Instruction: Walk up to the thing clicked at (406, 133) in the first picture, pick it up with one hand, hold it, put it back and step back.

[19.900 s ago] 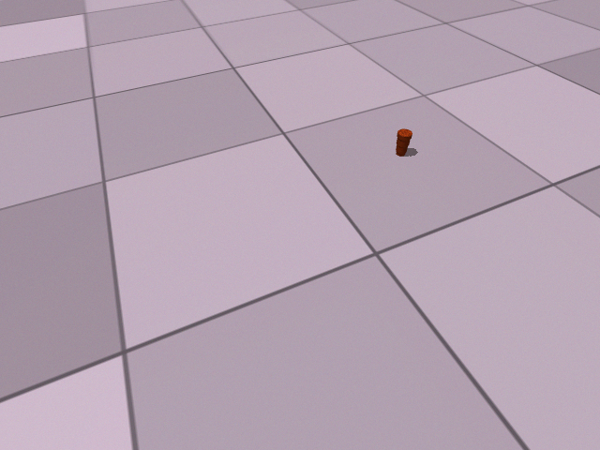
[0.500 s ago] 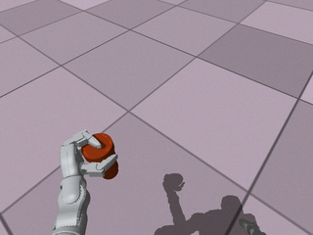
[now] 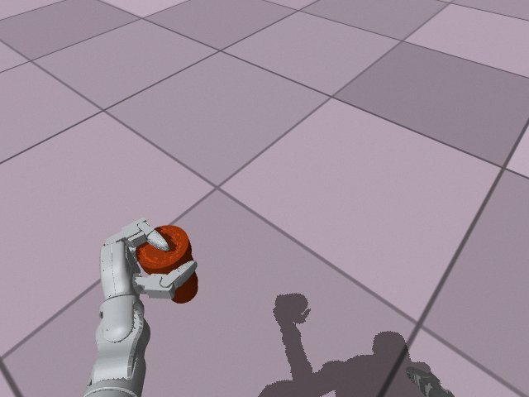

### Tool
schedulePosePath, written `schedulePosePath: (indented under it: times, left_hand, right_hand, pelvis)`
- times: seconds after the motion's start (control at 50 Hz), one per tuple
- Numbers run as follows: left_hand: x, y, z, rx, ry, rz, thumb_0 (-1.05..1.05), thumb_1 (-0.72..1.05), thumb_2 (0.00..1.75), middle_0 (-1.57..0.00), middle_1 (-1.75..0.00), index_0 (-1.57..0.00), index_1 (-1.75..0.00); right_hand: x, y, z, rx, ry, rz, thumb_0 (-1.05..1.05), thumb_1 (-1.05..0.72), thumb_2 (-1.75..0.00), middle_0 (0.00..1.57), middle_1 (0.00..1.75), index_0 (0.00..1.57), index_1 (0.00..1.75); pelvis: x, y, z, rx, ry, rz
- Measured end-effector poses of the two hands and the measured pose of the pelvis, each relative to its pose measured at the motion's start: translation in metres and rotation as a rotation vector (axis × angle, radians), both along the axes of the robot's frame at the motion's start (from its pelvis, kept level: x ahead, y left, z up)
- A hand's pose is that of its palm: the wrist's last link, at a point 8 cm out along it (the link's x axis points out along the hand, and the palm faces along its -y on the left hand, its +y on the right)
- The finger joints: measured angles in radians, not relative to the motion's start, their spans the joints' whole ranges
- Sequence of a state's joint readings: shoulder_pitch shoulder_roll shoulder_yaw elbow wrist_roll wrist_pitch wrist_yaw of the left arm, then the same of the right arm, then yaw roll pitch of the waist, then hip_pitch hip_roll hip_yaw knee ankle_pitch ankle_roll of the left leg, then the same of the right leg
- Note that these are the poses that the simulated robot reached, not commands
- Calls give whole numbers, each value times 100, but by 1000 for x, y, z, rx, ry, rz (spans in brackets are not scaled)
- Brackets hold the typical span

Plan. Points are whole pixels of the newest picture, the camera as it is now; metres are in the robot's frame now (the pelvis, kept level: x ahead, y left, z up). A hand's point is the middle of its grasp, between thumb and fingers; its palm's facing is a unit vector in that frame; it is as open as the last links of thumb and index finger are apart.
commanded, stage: hold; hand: left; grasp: from the side
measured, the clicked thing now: (173, 269) +0.34 +0.18 -0.01
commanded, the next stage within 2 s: crouch in 0.84 s
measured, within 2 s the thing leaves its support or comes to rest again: neither
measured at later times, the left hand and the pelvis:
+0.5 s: hand (160, 253) +0.33 +0.18 +0.05, palm faces +0.27 -0.96 -0.03, open 7.0 cm; pelvis +0.00 +0.00 +0.00, yaw +0 degrees
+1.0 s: hand (160, 254) +0.33 +0.18 +0.05, palm faces +0.27 -0.96 -0.04, open 7.1 cm; pelvis +0.00 +0.00 +0.00, yaw +0 degrees
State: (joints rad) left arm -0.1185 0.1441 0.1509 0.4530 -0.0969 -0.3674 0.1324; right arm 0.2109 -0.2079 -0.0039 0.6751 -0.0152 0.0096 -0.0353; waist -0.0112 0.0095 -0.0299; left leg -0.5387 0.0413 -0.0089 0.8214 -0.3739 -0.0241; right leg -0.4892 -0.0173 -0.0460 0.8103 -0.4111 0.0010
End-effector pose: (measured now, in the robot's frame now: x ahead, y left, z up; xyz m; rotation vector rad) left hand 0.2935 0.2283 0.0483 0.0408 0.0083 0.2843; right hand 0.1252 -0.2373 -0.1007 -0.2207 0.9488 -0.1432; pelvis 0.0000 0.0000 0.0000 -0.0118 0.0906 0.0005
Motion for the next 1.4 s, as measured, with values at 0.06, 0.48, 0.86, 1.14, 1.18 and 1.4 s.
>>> schedulePosePath:
  times: [0.06, 0.48, 0.86, 1.14, 1.18, 1.4]
  left_hand:
    - [0, 2, 4, 2, -15, -1, 2, -33, 93, -62, -106, -121, -133]
    - [3, 0, 4, -10, -2, -6, 2, -36, 96, -62, -109, -124, -137]
    - [2, 2, 8, -8, -14, -1, 2, -37, 96, -63, -110, -123, -136]
    - [3, 1, -6, -18, -1, 4, 2, -37, 96, -64, -108, -122, -134]
    - [4, 2, -12, -13, 2, 4, 2, -37, 95, -64, -107, -122, -133]
    - [11, 14, -88, -16, 21, 35, 2, -34, 93, -64, -104, -118, -128]
  right_hand:
    - [-2, 1, -1, 4, 5, -1, 1, -93, -91, 20, 30, 20, 30]
    - [-10, 4, -1, 12, 10, -19, 1, -93, -91, 20, 30, 20, 30]
    - [-4, 5, 2, 10, -8, -8, 1, -93, -91, 20, 30, 20, 30]
    - [-6, 4, -4, 10, 14, -7, 1, -90, -90, 20, 30, 20, 30]
    - [-7, 3, -7, 7, 23, -6, 1, -89, -90, 20, 30, 20, 30]
    - [-26, -11, -50, -32, 119, 7, 0, -88, -90, 20, 30, 20, 30]
  pelvis:
    - [-1, 0, 0, -1, -2, 1]
    - [-1, 4, 1, -2, -5, -6]
    - [-2, 4, 3, -2, -11, -3]
    - [-1, 3, -1, -2, 16, -3]
    - [-2, 3, -4, -2, 28, -3]
    - [-13, 1, -44, -10, 183, -5]
